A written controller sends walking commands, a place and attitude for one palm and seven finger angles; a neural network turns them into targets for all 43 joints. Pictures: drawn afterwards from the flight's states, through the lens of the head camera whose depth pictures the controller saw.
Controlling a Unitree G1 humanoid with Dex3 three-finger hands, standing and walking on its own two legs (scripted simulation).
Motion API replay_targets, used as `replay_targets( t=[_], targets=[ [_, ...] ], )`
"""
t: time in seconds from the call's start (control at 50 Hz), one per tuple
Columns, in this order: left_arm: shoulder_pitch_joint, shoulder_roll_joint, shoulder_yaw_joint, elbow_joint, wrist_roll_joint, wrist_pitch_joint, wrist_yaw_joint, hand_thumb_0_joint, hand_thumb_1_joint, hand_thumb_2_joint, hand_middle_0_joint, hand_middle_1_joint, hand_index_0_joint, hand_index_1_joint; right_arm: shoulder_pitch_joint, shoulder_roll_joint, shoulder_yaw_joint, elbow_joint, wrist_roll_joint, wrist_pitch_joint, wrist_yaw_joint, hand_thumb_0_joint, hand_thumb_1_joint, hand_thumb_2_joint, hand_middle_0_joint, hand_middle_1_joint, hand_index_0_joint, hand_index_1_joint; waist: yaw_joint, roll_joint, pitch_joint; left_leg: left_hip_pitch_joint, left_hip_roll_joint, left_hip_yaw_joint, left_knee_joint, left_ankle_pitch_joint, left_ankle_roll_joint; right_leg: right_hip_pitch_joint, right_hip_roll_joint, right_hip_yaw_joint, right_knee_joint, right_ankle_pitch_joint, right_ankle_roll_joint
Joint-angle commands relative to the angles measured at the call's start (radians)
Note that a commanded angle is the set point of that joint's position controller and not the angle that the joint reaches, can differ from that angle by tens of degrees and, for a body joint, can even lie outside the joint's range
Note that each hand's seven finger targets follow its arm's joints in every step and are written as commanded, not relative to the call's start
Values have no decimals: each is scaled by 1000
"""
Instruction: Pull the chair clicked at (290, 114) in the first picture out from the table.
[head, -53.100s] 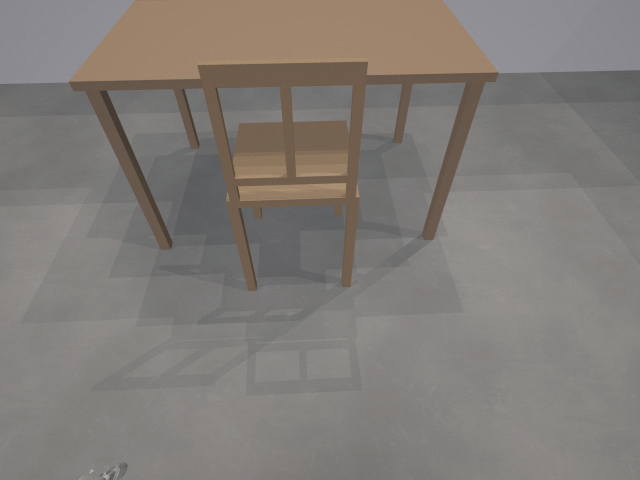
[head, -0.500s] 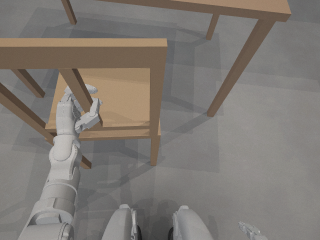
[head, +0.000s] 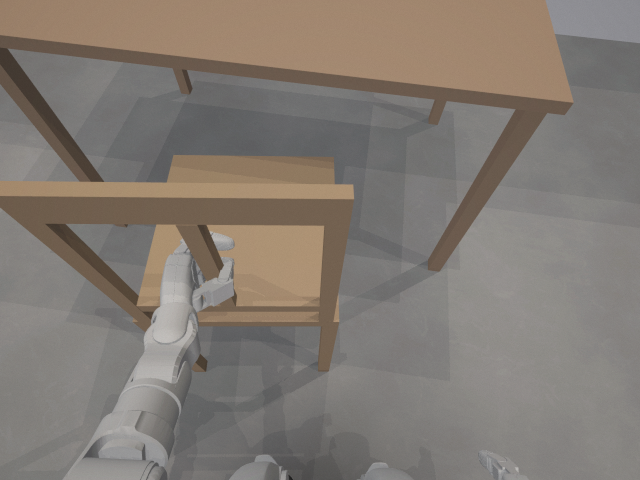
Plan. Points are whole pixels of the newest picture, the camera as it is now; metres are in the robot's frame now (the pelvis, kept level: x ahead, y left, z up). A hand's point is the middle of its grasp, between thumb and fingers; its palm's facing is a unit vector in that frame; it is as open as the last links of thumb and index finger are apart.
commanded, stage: step backward, pulling the chair out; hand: left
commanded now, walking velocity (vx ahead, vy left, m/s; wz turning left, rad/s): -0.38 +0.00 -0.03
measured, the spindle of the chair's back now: (212, 268) +0.40 +0.16 -0.05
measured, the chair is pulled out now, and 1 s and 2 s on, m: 0.19 0.32 0.37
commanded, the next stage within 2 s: none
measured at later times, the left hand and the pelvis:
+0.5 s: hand (234, 318) +0.32 +0.12 -0.04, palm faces -0.02 -0.99 -0.14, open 5.5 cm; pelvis -0.04 +0.00 +0.03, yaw -4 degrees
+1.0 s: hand (240, 379) +0.24 +0.10 -0.04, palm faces -0.03 -0.99 -0.16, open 5.6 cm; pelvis -0.10 -0.01 +0.02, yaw -2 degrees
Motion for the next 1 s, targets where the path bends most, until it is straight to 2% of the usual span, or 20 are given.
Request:
replay_targets(
  t=[0.0, 0.12, 0.18, 0.24, 0.28, 0.32, 0.38, 0.42, 0.46, 0.48, 0.52, 0.58, 0.6, 0.64, 0.68, 0.74, 0.78, 0.86, 0.96, 0.98],
  targets=[
    [-312, 171, -32, -44, 80, -19, 5, 0, 900, 900, -500, -1450, -500, -1450, 107, -165, -75, -39, -9, -18, -32, 0, -900, -900, 200, 300, 200, 300, -4, 87, -387, 427, 148, -152, -113, 787, -5, 236, -92, 87, -125, 630, 14],
    [-261, 162, -41, -18, 74, -44, -17, 0, 900, 900, -500, -1450, -500, -1450, 71, -166, -79, -49, -19, -23, -24, 0, -900, -900, 200, 300, 200, 300, 13, 172, -353, 541, 192, -189, -193, 889, -5, 252, -72, 85, -180, 452, -4],
    [-214, 186, -17, -45, 75, -51, -18, 0, 900, 900, -500, -1450, -500, -1450, 60, -170, -83, -56, -24, -28, -23, 0, -900, -900, 200, 300, 200, 300, 19, 151, -358, 567, 200, -184, -205, 917, -8, 282, -71, 88, -206, 480, -10],
    [-169, 167, -27, -97, 75, -56, -22, 0, 900, 900, -500, -1450, -500, -1450, 52, -162, -82, -68, -27, -30, -17, 0, -900, -900, 200, 300, 200, 300, 16, 137, -374, 619, 206, -165, -212, 969, -15, 291, -71, 92, -218, 509, -11],
    [-168, 195, -5, -116, 77, -56, -20, 0, 900, 900, -500, -1450, -500, -1450, 47, -168, -85, -67, -32, -36, -18, 0, -900, -900, 200, 300, 200, 300, 17, 129, -382, 645, 216, -166, -220, 995, -13, 292, -62, 87, -218, 484, -10],
    [-166, 180, -11, -125, 78, -58, -19, 0, 900, 900, -500, -1450, -500, -1450, 43, -164, -86, -61, -34, -42, -13, 0, -900, -900, 200, 300, 200, 300, 14, 133, -379, 675, 226, -161, -230, 1000, -9, 273, -55, 87, -225, 425, -7],
    [-178, 209, 6, -128, 81, -60, -13, 0, 900, 900, -500, -1450, -500, -1450, 34, -167, -89, -53, -36, -53, -17, 0, -900, -900, 200, 300, 200, 300, 16, 136, -361, 637, 228, -146, -241, 891, -4, 290, -58, 91, -236, 416, -7],
    [-195, 188, -14, -106, 78, -60, -10, 0, 900, 900, -500, -1450, -500, -1450, 34, -164, -87, -44, -32, -61, -20, 0, -900, -900, 200, 300, 200, 300, 13, 118, -346, 590, 221, -137, -250, 790, -10, 309, -65, 95, -241, 443, -8],
    [-215, 192, -20, -91, 75, -64, -5, 0, 900, 900, -500, -1450, -500, -1450, 34, -161, -87, -34, -26, -69, -27, 0, -900, -900, 200, 300, 200, 300, 13, 96, -344, 546, 203, -118, -245, 683, -17, 335, -82, 107, -255, 531, -7],
    [-217, 227, 0, -77, 76, -63, -1, 0, 900, 900, -500, -1450, -500, -1450, 35, -169, -89, -28, -25, -71, -34, 0, -900, -900, 200, 300, 200, 300, 13, 75, -338, 508, 194, -112, -245, 628, -21, 350, -93, 120, -257, 581, -7],
    [-240, 199, -35, -60, 71, -65, 1, 0, 900, 900, -500, -1450, -500, -1450, 32, -162, -87, -17, -16, -82, -38, 0, -900, -900, 200, 300, 200, 300, 7, 52, -339, 466, 167, -98, -238, 518, -34, 377, -125, 147, -267, 633, -12],
    [-259, 229, -26, -21, 67, -70, 10, 0, 900, 900, -500, -1450, -500, -1450, 25, -174, -91, 1, -10, -101, -50, 0, -900, -900, 200, 300, 200, 300, 8, 37, -306, 440, 134, -89, -240, 386, -41, 359, -150, 168, -310, 566, -10],
    [-261, 209, -41, -5, 67, -71, 11, 0, 900, 900, -500, -1450, -500, -1450, 21, -169, -89, 9, -8, -107, -51, 0, -900, -900, 200, 300, 200, 300, 8, 35, -301, 445, 132, -93, -249, 363, -40, 348, -150, 167, -315, 526, -8],
    [-289, 194, -58, 0, 63, -78, 12, 0, 900, 900, -500, -1450, -500, -1450, 9, -167, -86, 15, -6, -121, -54, 0, -900, -900, 200, 300, 200, 300, 10, 15, -276, 440, 138, -107, -276, 324, -28, 326, -131, 156, -327, 415, 5],
    [-298, 210, -50, 8, 65, -83, 17, 0, 900, 900, -500, -1450, -500, -1450, 2, -177, -89, 23, -6, -133, -58, 0, -900, -900, 200, 300, 200, 300, 16, 42, -256, 426, 142, -116, -300, 277, -19, 315, -122, 153, -338, 308, 10],
    [-312, 173, -83, 20, 63, -88, 17, 0, 900, 900, -500, -1450, -500, -1450, -5, -171, -83, 22, -3, -152, -57, 0, -900, -900, 200, 300, 200, 300, 18, 32, -226, 409, 142, -127, -322, 187, -12, 291, -115, 155, -352, 170, 6],
    [-307, 195, -65, 34, 65, -91, 21, 0, 900, 900, -500, -1450, -500, -1450, -6, -177, -88, 28, -5, -164, -61, 0, -900, -900, 200, 300, 200, 300, 22, 30, -201, 405, 144, -137, -340, 134, -8, 269, -108, 157, -364, 102, 2],
    [-331, 157, -98, 33, 65, -97, 19, 0, 900, 900, -500, -1450, -500, -1450, -8, -171, -79, 26, -6, -188, -60, 0, -900, -900, 200, 300, 200, 300, 25, 35, -188, 379, 165, -159, -369, 71, 4, 267, -96, 148, -328, 31, -5],
    [-344, 163, -89, 46, 69, -97, 20, 0, 900, 900, -500, -1450, -500, -1450, -3, -176, -80, 40, -14, -211, -61, 0, -900, -900, 200, 300, 200, 300, 33, 33, -185, 339, 187, -185, -366, 75, 14, 287, -91, 157, -277, 31, -16],
    [-339, 186, -73, 50, 69, -94, 21, 0, 900, 900, -500, -1450, -500, -1450, -4, -181, -83, 44, -16, -213, -63, 0, -900, -900, 200, 300, 200, 300, 35, 29, -179, 329, 185, -186, -362, 73, 14, 292, -95, 166, -280, 31, -18]
  ],
)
